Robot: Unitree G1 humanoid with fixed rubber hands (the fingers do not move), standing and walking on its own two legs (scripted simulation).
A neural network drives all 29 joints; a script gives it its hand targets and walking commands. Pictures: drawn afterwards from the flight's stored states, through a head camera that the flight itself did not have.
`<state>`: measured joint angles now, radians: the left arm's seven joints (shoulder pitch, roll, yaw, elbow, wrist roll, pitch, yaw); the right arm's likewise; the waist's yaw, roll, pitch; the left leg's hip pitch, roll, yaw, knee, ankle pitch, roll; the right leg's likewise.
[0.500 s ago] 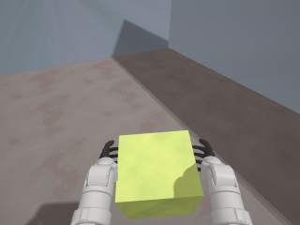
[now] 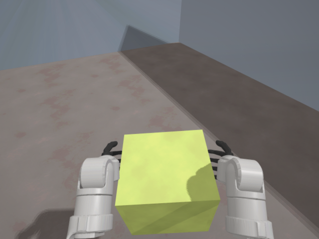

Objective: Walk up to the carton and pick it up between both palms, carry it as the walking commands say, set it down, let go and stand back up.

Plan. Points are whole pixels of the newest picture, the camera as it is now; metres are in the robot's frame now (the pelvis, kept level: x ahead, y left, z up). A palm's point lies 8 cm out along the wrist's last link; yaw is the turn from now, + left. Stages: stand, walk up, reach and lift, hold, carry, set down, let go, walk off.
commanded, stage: carry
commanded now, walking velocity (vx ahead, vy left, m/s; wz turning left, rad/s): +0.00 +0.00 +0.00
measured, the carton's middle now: (166, 183) +0.28 +0.00 +0.02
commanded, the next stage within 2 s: none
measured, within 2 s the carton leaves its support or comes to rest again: neither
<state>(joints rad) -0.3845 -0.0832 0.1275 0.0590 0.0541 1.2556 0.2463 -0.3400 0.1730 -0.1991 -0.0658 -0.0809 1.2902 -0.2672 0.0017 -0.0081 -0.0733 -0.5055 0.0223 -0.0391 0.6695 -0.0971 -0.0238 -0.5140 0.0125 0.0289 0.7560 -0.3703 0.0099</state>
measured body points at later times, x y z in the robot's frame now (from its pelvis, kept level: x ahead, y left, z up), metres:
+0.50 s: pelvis -0.17 -0.01 +0.00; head -0.20 -0.03 +0.45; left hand +0.13 +0.10 +0.07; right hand +0.10 -0.19 +0.05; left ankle -0.07 +0.08 -0.70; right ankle -0.13 -0.10 -0.71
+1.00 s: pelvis -0.27 -0.01 +0.00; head -0.35 +0.02 +0.44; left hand +0.02 +0.14 +0.07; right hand +0.01 -0.15 +0.09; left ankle -0.09 +0.08 -0.70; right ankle -0.19 -0.10 -0.68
